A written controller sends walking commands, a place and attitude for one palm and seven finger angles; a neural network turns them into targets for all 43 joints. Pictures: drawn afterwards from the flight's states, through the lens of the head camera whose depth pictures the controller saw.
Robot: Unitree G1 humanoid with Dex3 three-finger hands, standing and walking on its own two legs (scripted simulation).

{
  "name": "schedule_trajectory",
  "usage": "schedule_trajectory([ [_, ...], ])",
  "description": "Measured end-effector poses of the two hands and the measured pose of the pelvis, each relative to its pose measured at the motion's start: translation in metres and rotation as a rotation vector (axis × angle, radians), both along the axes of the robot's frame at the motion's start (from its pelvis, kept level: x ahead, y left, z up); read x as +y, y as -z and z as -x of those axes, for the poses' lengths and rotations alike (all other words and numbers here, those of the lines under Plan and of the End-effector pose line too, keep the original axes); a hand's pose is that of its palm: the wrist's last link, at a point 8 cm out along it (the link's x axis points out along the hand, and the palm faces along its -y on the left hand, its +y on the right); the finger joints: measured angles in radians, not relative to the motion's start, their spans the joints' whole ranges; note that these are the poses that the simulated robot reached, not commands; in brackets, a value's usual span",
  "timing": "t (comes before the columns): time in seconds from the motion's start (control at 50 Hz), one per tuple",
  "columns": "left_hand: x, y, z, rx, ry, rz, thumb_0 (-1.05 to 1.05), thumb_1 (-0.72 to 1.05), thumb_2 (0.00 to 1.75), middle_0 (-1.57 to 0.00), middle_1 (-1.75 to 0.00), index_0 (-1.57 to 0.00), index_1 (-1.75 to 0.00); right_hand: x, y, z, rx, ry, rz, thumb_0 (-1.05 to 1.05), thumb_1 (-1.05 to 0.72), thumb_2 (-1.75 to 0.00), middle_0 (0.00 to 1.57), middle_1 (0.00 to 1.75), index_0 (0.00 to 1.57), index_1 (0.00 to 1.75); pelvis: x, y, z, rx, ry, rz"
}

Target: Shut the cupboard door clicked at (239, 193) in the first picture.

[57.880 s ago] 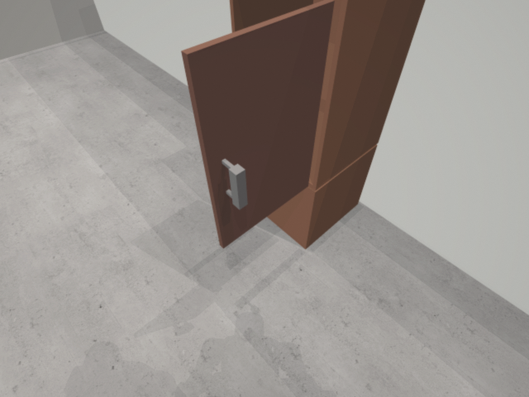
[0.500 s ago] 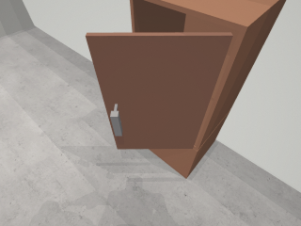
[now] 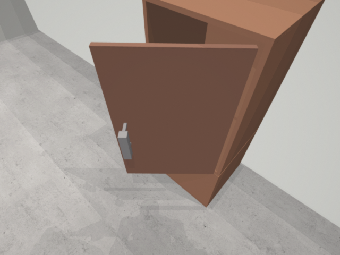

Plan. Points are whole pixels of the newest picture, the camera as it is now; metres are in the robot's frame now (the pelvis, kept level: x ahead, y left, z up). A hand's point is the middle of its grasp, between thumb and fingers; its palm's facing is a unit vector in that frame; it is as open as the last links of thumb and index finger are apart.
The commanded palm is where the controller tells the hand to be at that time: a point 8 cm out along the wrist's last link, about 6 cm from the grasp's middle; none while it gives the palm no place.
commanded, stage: raise the hand and make a fist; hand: left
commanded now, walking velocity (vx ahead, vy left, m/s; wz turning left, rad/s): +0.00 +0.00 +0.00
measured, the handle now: (126, 140) +0.47 +0.18 -0.07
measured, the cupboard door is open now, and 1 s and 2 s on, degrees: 42 42 42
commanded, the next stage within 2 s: bring the fist close to the handle in 1.98 s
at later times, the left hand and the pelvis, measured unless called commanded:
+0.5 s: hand out of the picture +0.12 +0.17 -0.10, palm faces +0.11 -0.99 +0.01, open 6.1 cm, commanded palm +0.11 +0.23 -0.07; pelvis -0.05 -0.03 -0.12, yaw +5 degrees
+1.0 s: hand (93, 251) +0.15 +0.19 -0.08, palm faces +0.05 -1.00 -0.03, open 3.7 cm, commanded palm +0.12 +0.24 -0.07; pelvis -0.05 -0.01 -0.12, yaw +4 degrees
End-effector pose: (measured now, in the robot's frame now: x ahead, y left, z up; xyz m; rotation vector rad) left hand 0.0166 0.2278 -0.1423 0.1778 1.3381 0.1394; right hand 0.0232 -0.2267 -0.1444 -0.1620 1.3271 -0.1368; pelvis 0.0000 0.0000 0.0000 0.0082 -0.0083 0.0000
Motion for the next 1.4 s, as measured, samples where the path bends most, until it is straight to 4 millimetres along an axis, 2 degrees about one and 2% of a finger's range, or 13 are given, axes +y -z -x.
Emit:
schedule_trajectory([
  [0.1, 0.004, -0.004, -0.013, -0.067, -0.072, 0.001, 0.0, 0.91, 0.9, -0.2, -0.3, -0.2, -0.3, -0.004, -0.002, -0.005, -0.033, -0.006, 0.019, 0.01, -0.91, -0.9, 0.2, 0.3, 0.2, 0.3, -0.002, 0.002, 0.0, -0.003, -0.01, 0.007],
  [0.22, 0.011, -0.106, -0.121, -0.9, -0.113, -0.033, 0.01, 0.91, 0.9, -0.22, -0.32, -0.22, -0.32, -0.02, -0.019, -0.059, -0.452, -0.063, 0.063, 0.01, -0.91, -0.9, 0.2, 0.3, 0.2, 0.3, -0.006, 0.019, 0.007, 0.053, -0.078, 0.004],
  [0.28, 0.004, -0.122, -0.143, -1.197, -0.059, 0.04, 0.0, 0.91, 0.9, -0.25, -0.36, -0.25, -0.36, -0.028, -0.024, -0.094, -0.607, -0.119, 0.068, 0.01, -0.91, -0.9, 0.2, 0.3, 0.2, 0.3, -0.012, 0.037, 0.018, 0.128, -0.074, 0.0],
  [0.36, -0.01, -0.1, -0.13, -1.384, 0.11, 0.125, 0.0, 0.91, 0.9, -0.31, -0.42, -0.31, -0.42, -0.037, -0.021, -0.137, -0.766, -0.207, 0.092, 0.01, -0.91, -0.9, 0.2, 0.3, 0.2, 0.3, -0.021, 0.075, 0.033, 0.216, -0.064, -0.005],
  [0.44, -0.008, -0.056, -0.095, -1.289, 0.088, 0.162, 0.0, 0.9, 0.9, -0.38, -0.49, -0.38, -0.49, -0.036, -0.01, -0.171, -0.864, -0.258, 0.101, 0.01, -0.91, -0.9, 0.2, 0.3, 0.2, 0.3, -0.026, 0.108, 0.042, 0.256, -0.071, 0.003],
  [0.5, -0.002, -0.045, -0.073, -1.245, 0.031, 0.123, 0.01, 0.9, 0.9, -0.43, -0.55, -0.43, -0.55, -0.026, 0.002, -0.184, -0.895, -0.282, 0.086, 0.01, -0.91, -0.9, 0.2, 0.3, 0.2, 0.3, -0.029, 0.123, 0.047, 0.268, -0.08, 0.021],
  [0.58, 0.001, -0.061, -0.068, -1.314, 0.059, 0.067, 0.01, 0.9, 0.9, -0.5, -0.63, -0.5, -0.63, -0.005, 0.023, -0.182, -0.869, -0.31, 0.044, 0.01, -0.91, -0.9, 0.2, 0.3, 0.2, 0.3, -0.03, 0.133, 0.053, 0.278, -0.092, 0.048],
  [0.7, -0.003, -0.069, -0.096, -1.326, 0.14, 0.135, 0.01, 0.9, 0.9, -0.61, -0.75, -0.61, -0.75, 0.015, 0.053, -0.147, -0.747, -0.259, -0.025, 0.02, -0.9, -0.9, 0.2, 0.3, 0.2, 0.3, -0.028, 0.135, 0.059, 0.294, -0.093, 0.065],
  [0.82, 0.006, -0.065, -0.107, -1.232, 0.11, 0.144, 0.01, 0.9, 0.9, -0.72, -0.86, -0.72, -0.87, 0.009, 0.061, -0.107, -0.637, -0.17, -0.011, 0.02, -0.9, -0.9, 0.2, 0.3, 0.2, 0.3, -0.02, 0.126, 0.057, 0.303, -0.079, 0.058],
  [0.92, 0.015, -0.07, -0.105, -1.267, 0.098, 0.11, 0.01, 0.9, 0.9, -0.81, -0.96, -0.81, -0.97, -0.004, 0.057, -0.092, -0.598, -0.165, 0.049, 0.02, -0.9, -0.9, 0.2, 0.3, 0.2, 0.3, -0.011, 0.123, 0.054, 0.309, -0.077, 0.06],
  [1.08, 0.017, -0.066, -0.106, -1.281, 0.116, 0.13, 0.01, 0.9, 0.9, -0.96, -1.12, -0.96, -1.13, -0.009, 0.044, -0.109, -0.632, -0.196, 0.109, 0.02, -0.9, -0.9, 0.2, 0.3, 0.2, 0.3, -0.001, 0.125, 0.052, 0.317, -0.078, 0.065],
  [1.26, 0.025, -0.07, -0.108, -1.298, 0.106, 0.114, 0.01, 0.9, 0.9, -1.12, -1.3, -1.12, -1.31, 0.017, 0.031, -0.142, -0.705, -0.255, 0.066, 0.02, -0.9, -0.9, 0.2, 0.3, 0.2, 0.3, 0.001, 0.123, 0.048, 0.317, -0.084, 0.077],
  [1.4, 0.027, -0.07, -0.113, -1.285, 0.116, 0.12, 0.01, 0.9, 0.9, -1.24, -1.43, -1.23, -1.43, 0.03, 0.032, -0.149, -0.705, -0.28, 0.031, 0.02, -0.9, -0.9, 0.2, 0.3, 0.2, 0.3, 0.001, 0.123, 0.045, 0.319, -0.088, 0.083],
])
